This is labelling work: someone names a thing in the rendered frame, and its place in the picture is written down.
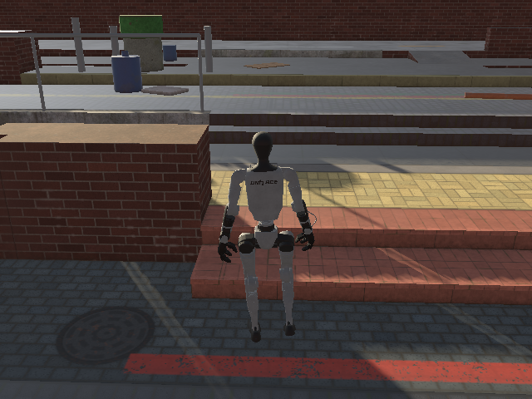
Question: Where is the robot right upper arm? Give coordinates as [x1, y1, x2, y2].
[281, 167, 305, 213]

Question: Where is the left robot hand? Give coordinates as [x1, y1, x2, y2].
[218, 241, 238, 263]

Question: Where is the robot left forearm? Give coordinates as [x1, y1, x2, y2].
[219, 204, 235, 244]

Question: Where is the robot left thigh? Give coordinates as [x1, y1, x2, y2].
[238, 233, 259, 292]

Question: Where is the robot left foot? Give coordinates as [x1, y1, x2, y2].
[249, 322, 261, 342]

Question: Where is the robot left upper arm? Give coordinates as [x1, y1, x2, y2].
[227, 169, 247, 216]

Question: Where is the robot right forearm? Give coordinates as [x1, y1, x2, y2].
[296, 199, 313, 234]

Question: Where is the right robot hand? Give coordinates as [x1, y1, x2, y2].
[295, 232, 315, 251]

